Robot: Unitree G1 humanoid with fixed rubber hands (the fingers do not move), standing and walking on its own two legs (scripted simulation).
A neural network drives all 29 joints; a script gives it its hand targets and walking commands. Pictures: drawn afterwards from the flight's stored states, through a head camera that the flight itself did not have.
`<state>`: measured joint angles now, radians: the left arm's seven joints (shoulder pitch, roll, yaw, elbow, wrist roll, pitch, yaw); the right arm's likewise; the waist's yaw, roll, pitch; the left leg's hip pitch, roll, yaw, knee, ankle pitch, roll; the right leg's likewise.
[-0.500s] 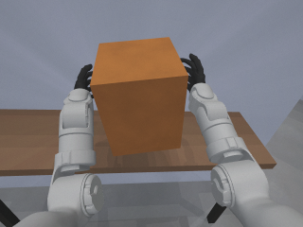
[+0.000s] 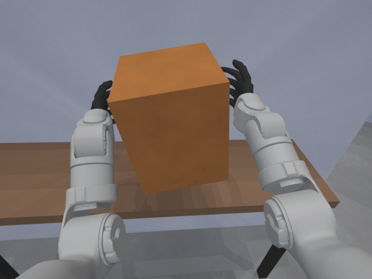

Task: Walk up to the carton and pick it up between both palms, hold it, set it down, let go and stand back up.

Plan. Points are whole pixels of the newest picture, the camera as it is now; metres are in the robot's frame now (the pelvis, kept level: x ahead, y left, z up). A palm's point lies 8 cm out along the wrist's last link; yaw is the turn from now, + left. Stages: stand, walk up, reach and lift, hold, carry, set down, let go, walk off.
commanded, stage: hold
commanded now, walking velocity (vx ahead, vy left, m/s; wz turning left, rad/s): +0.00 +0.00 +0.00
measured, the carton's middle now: (174, 118) +0.41 +0.00 +0.19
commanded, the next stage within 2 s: none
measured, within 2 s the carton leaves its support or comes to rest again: neither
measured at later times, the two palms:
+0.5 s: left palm (98, 105) +0.36 +0.15 +0.26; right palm (248, 79) +0.36 -0.13 +0.31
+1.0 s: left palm (98, 100) +0.37 +0.15 +0.26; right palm (248, 75) +0.37 -0.13 +0.32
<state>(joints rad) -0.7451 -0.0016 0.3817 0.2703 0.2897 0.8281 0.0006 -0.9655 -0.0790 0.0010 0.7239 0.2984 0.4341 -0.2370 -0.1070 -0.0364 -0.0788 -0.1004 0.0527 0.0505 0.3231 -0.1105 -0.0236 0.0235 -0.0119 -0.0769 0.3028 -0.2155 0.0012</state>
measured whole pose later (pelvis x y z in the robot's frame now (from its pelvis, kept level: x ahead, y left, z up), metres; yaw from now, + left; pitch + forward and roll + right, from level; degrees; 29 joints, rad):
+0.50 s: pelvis +0.00 -0.01 +0.00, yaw +0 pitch -6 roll +0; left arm -0.80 0.03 0.38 0.30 0.26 0.91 -0.01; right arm -1.08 -0.12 0.03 0.75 0.37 0.58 -0.30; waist -0.10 -0.02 -0.13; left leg -0.10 0.06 0.03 0.34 -0.12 -0.04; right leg 0.02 0.00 -0.07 0.31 -0.22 -0.01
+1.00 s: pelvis +0.00 -0.01 +0.00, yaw +1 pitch -5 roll -1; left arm -0.85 0.06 0.38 0.39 0.25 0.89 -0.02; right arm -1.12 -0.13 0.04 0.80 0.37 0.59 -0.31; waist -0.10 -0.02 -0.16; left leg -0.13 0.06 0.01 0.34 -0.12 -0.04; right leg 0.00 0.01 -0.06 0.30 -0.22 -0.01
